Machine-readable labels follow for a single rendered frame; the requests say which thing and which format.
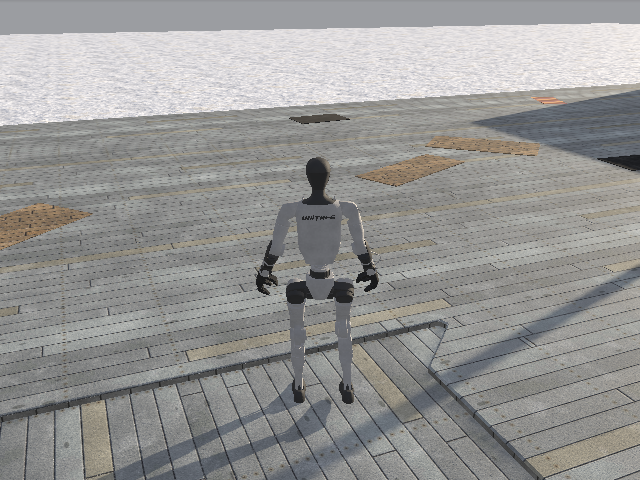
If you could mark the robot left upper arm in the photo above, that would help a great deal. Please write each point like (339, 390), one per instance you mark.
(287, 211)

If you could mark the robot right upper arm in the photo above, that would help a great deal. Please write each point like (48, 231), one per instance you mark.
(350, 210)

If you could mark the right robot hand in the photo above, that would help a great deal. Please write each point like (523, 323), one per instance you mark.
(364, 277)

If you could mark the robot torso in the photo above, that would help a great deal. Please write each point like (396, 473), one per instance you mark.
(319, 239)

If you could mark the robot left forearm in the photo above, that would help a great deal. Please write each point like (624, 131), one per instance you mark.
(268, 263)

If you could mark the robot right forearm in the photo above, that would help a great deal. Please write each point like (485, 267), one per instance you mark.
(367, 261)

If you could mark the left robot shin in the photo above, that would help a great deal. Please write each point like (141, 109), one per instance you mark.
(297, 359)

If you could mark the left robot hand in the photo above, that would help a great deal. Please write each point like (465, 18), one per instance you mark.
(265, 280)

